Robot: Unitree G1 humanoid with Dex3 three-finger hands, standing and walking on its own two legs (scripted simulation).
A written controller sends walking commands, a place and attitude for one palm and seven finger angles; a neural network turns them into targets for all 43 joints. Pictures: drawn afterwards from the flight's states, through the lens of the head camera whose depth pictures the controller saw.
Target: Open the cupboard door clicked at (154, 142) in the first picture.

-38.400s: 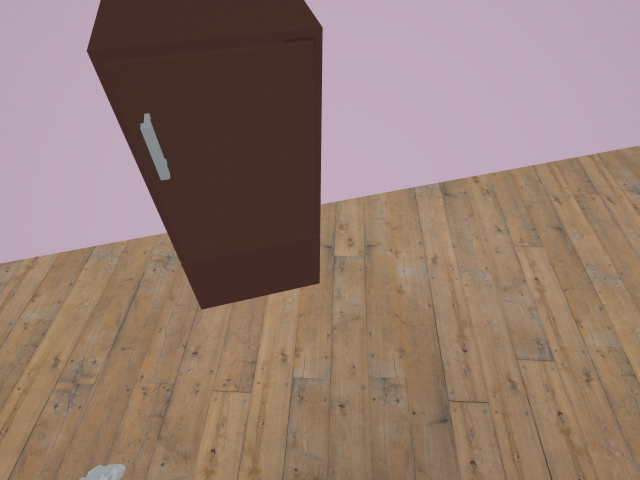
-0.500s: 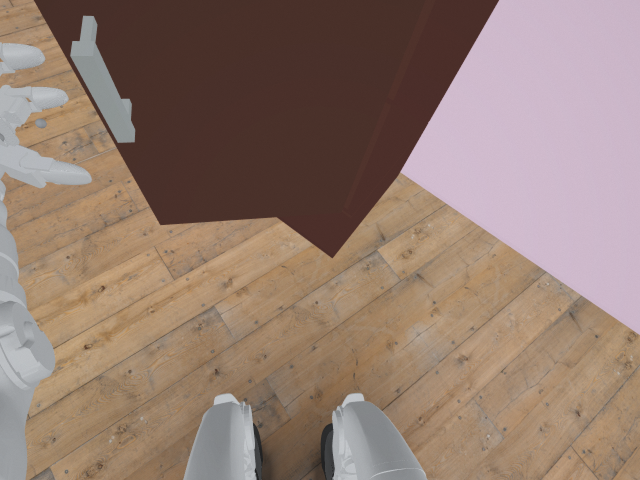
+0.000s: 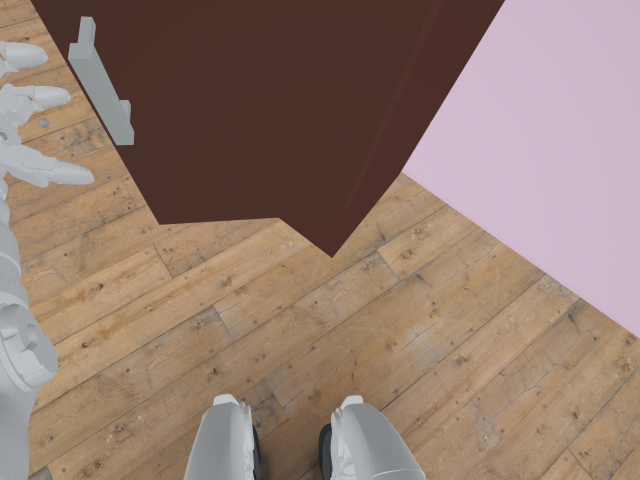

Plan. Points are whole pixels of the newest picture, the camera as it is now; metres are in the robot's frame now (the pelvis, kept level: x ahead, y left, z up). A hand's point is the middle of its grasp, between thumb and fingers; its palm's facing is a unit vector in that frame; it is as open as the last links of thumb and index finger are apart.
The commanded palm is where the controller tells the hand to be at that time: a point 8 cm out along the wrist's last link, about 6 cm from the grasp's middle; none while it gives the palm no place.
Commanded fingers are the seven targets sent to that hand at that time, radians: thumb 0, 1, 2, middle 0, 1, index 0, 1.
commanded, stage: move the hooked fingers beside the handle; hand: left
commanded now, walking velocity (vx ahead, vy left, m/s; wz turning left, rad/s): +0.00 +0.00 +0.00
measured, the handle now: (107, 86) +0.55 +0.22 +0.06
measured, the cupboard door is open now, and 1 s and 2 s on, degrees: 45 45 45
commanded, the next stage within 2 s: slide the fingers in behind the handle in 0.34 s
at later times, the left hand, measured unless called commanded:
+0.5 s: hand (43, 123) +0.51 +0.28 +0.05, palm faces +0.07 -1.00 -0.01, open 14.0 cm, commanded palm +0.49 +0.30 +0.06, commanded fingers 0.00 -0.50 0.30 -0.30 -1.20 -0.30 -1.20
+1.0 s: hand (68, 125) +0.50 +0.25 +0.06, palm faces +0.10 -0.99 +0.01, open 14.2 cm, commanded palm +0.49 +0.27 +0.06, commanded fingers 0.00 -0.50 0.30 -0.30 -1.20 -0.30 -1.20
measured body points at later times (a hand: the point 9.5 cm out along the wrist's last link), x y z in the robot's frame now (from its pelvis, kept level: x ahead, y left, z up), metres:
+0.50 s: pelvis +0.00 +0.00 -0.01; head +0.17 +0.04 +0.41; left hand +0.50 +0.33 +0.06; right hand +0.01 -0.27 -0.11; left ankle +0.03 +0.09 -0.64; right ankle +0.01 -0.13 -0.64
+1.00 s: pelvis +0.00 +0.00 +0.00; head +0.15 +0.04 +0.42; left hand +0.49 +0.31 +0.06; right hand +0.01 -0.26 -0.10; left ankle +0.03 +0.09 -0.64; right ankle +0.01 -0.13 -0.64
